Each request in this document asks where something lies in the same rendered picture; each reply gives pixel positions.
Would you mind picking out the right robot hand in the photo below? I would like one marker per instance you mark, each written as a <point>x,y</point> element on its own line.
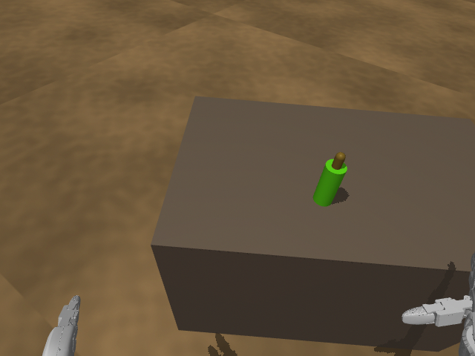
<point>445,311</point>

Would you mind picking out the bottle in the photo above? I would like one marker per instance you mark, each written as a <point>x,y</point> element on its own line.
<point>330,180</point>

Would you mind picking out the left robot hand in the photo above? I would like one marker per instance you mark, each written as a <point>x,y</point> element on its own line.
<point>62,339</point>

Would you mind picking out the right robot arm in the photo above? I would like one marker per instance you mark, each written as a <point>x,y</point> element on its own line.
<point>467,343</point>

